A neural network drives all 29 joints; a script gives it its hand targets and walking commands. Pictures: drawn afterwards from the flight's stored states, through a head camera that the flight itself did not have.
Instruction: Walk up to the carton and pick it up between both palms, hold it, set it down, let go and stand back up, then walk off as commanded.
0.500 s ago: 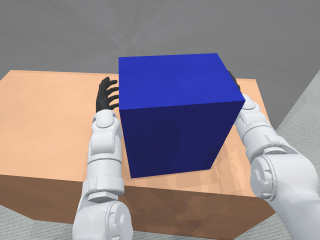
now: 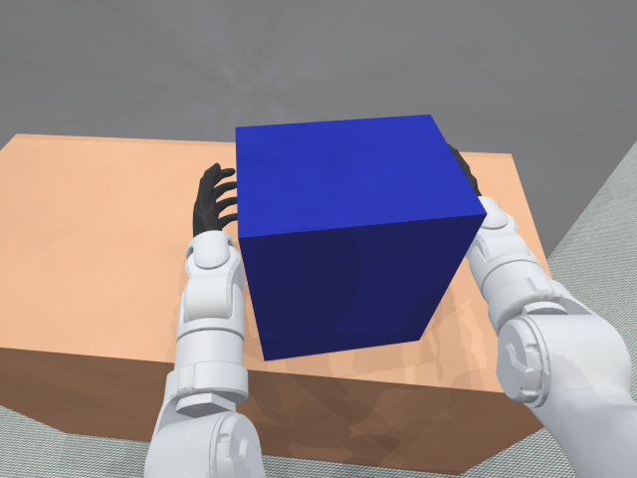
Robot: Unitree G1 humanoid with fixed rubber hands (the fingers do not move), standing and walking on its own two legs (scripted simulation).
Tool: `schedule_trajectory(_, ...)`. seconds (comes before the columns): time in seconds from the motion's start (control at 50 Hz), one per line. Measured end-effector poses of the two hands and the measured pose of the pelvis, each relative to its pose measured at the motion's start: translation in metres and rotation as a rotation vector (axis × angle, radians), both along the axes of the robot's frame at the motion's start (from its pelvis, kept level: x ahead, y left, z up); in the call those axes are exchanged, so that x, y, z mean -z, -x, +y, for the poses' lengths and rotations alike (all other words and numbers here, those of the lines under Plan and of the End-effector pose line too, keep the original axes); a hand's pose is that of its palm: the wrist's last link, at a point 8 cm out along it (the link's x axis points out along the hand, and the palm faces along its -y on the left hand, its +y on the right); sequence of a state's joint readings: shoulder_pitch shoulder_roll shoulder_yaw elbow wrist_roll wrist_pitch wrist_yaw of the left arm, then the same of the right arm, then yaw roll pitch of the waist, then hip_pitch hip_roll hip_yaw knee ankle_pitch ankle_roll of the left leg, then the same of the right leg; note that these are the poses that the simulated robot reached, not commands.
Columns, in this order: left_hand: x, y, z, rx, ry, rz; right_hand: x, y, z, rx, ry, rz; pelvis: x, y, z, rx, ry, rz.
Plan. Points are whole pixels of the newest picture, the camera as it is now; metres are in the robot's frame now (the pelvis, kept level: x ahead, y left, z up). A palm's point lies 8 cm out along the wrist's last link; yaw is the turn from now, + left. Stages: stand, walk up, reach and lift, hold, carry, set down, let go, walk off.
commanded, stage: set down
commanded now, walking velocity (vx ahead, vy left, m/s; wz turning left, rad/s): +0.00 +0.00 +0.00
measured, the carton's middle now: (340, 248) +0.38 +0.04 +0.06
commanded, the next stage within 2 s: none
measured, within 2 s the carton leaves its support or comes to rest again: neither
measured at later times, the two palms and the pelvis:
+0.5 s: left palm (206, 238) +0.36 +0.21 +0.10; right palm (455, 200) +0.44 -0.10 +0.10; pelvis +0.00 +0.01 +0.00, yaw +0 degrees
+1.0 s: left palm (205, 240) +0.35 +0.21 +0.10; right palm (454, 200) +0.44 -0.10 +0.10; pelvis +0.01 +0.01 +0.00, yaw +0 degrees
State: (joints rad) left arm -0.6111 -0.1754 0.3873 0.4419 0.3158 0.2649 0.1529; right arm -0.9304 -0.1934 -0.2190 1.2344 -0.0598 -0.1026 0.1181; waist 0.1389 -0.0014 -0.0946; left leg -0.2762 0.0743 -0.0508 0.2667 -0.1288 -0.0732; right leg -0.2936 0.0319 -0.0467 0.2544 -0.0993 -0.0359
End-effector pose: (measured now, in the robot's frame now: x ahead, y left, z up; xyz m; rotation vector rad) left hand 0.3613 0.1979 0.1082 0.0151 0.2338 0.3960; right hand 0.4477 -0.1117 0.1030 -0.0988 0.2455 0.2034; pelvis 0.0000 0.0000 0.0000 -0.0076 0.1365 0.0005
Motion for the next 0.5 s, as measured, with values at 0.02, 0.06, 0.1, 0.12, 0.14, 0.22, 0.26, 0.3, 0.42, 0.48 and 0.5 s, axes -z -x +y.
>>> schedule_trajectory(0.02,0.000,0.000,0.000,-0.001,0.001,-0.001,0.000,0.000,0.000,-0.002,0.002,-0.001,0.000,0.000,0.000,-0.001,0.000,0.001)
schedule_trajectory(0.06,0.001,0.001,0.001,-0.003,0.000,-0.002,0.000,0.000,0.001,-0.003,0.003,-0.003,0.000,0.000,0.000,-0.003,-0.001,0.002)
schedule_trajectory(0.1,0.002,0.002,0.001,-0.005,0.002,-0.005,0.000,0.001,0.002,-0.003,0.002,-0.005,0.000,0.000,-0.001,-0.003,-0.001,-0.001)
schedule_trajectory(0.12,0.003,0.003,0.002,-0.005,0.004,-0.006,0.000,0.001,0.002,-0.003,0.000,-0.005,0.000,0.000,-0.001,-0.003,-0.001,-0.002)
schedule_trajectory(0.14,0.003,0.003,0.002,-0.005,0.005,-0.005,0.000,0.001,0.002,-0.002,0.000,-0.005,0.000,0.000,-0.001,-0.004,-0.001,-0.004)
schedule_trajectory(0.22,0.006,0.004,0.004,-0.004,0.008,-0.005,0.000,0.002,0.004,-0.001,0.000,-0.005,0.000,0.000,0.000,-0.005,-0.002,-0.005)
schedule_trajectory(0.26,0.006,0.004,0.005,-0.003,0.006,-0.006,0.000,0.002,0.005,-0.002,0.001,-0.006,0.000,-0.001,0.001,-0.003,-0.002,-0.005)
schedule_trajectory(0.3,0.007,0.005,0.005,-0.003,0.007,-0.005,0.000,0.002,0.006,0.000,-0.003,-0.005,0.000,-0.001,0.002,-0.003,-0.002,-0.006)
schedule_trajectory(0.42,0.010,0.005,0.007,-0.003,0.012,-0.003,0.001,0.002,0.007,0.002,-0.008,-0.002,-0.001,-0.002,0.004,-0.002,-0.003,-0.013)
schedule_trajectory(0.48,0.010,0.005,0.007,-0.003,0.013,-0.004,0.001,0.003,0.008,0.001,-0.011,-0.002,-0.001,-0.003,0.005,0.001,-0.002,-0.012)
schedule_trajectory(0.5,0.011,0.005,0.007,-0.003,0.012,-0.004,0.001,0.003,0.008,0.001,-0.010,-0.004,-0.001,-0.003,0.006,0.001,-0.002,-0.015)
